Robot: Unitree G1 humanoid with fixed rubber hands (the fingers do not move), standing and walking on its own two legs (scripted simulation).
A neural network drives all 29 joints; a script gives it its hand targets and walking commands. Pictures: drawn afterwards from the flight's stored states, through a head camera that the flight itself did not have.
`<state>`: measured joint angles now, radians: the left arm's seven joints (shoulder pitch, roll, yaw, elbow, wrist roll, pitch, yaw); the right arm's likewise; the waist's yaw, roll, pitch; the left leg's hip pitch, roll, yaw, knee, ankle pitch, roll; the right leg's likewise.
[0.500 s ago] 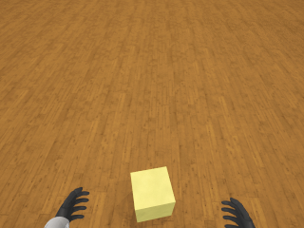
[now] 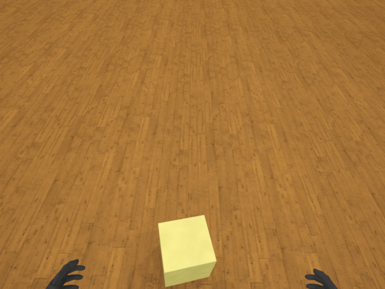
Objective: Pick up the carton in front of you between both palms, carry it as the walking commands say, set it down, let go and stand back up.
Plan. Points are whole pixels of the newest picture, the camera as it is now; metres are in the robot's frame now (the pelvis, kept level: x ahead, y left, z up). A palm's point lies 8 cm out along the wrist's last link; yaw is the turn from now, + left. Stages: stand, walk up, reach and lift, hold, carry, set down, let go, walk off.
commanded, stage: stand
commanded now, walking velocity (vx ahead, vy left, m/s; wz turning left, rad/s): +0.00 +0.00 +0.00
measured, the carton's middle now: (184, 251) +0.41 +0.01 -0.65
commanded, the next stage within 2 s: none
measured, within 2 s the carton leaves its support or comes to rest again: neither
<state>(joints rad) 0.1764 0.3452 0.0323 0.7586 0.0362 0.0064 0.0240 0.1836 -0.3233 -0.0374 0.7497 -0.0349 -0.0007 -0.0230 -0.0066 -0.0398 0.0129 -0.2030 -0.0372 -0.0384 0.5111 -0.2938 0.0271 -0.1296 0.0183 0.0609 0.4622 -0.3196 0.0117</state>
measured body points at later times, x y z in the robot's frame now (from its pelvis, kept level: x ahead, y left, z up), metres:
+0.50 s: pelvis -0.01 +0.00 +0.01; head -0.01 +0.02 +0.46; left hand +0.11 +0.30 -0.11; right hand +0.11 -0.31 -0.09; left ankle -0.01 +0.10 -0.74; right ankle -0.04 -0.13 -0.74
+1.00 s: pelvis -0.02 +0.00 +0.01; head -0.03 +0.01 +0.46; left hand +0.08 +0.31 -0.11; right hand +0.08 -0.32 -0.10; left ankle -0.01 +0.10 -0.74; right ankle -0.04 -0.13 -0.74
